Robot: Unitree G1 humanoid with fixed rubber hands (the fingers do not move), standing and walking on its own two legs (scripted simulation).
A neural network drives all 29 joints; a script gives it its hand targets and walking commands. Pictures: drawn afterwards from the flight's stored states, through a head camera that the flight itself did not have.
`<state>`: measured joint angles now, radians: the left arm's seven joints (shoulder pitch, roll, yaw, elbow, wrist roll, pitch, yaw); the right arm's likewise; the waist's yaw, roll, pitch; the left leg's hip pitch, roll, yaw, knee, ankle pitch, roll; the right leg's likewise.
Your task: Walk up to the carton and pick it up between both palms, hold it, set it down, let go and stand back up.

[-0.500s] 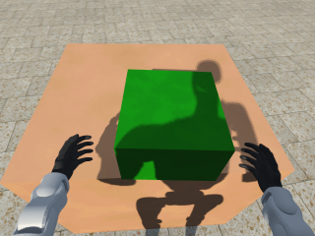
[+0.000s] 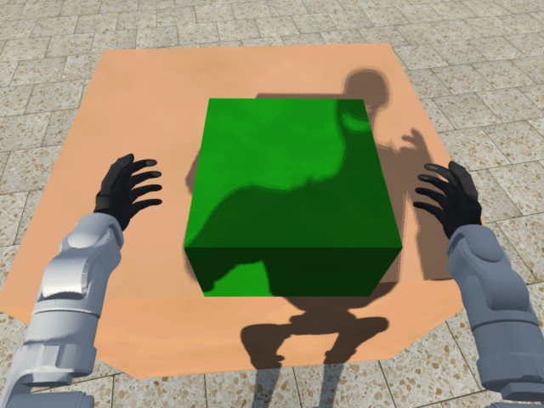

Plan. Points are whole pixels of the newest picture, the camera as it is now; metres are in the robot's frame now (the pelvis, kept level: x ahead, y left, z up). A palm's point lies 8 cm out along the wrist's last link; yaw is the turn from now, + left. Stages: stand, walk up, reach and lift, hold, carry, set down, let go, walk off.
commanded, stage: reach and lift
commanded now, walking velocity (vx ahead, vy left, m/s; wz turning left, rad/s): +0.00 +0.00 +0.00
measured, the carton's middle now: (286, 194) +0.44 +0.00 +0.02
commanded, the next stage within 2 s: none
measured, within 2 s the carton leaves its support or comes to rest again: neither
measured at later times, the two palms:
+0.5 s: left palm (128, 152) +0.44 +0.24 +0.12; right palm (448, 165) +0.43 -0.23 +0.11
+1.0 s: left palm (148, 183) +0.45 +0.24 +0.04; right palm (409, 192) +0.44 -0.20 +0.03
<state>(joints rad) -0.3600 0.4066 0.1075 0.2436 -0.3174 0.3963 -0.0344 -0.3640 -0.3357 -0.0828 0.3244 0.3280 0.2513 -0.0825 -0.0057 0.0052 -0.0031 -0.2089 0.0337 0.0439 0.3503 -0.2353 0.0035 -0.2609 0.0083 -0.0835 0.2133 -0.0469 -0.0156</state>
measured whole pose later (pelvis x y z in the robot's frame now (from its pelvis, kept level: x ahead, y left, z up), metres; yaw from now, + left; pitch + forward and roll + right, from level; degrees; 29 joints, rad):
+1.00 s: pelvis +0.01 +0.01 -0.01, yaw +0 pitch +26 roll -2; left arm -0.74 0.33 0.04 0.82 -0.20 0.10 0.03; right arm -0.76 -0.24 -0.20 0.94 0.13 0.01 -0.04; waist -0.02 0.00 -0.25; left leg -0.62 0.01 0.03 0.36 -0.20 0.02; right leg -0.61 -0.01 -0.09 0.12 0.04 0.00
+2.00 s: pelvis -0.03 -0.01 -0.02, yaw +3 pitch +29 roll +1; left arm -1.00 0.28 0.12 1.31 -0.17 -0.35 0.01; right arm -0.94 -0.12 -0.30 1.09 -0.04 -0.16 -0.07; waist -0.08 -0.01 -0.26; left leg -0.75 -0.01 0.01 0.36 -0.12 0.00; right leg -0.80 -0.04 -0.11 0.26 0.03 -0.03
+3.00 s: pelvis +0.01 +0.01 +0.00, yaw +4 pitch +21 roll -1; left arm -0.81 0.13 0.36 1.04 0.17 -0.27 -0.03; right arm -0.74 -0.06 -0.45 0.91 -0.32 -0.23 0.02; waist -0.09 0.02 -0.16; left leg -0.51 -0.01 -0.03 0.29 -0.16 0.01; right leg -0.50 -0.03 -0.15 0.11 0.03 0.00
